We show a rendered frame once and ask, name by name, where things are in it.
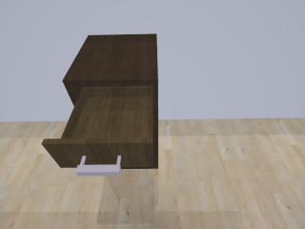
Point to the drawer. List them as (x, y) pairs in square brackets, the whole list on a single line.
[(107, 122)]

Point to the handle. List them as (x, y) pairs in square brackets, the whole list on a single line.
[(98, 169)]

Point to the cabinet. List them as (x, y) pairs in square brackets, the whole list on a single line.
[(118, 60)]

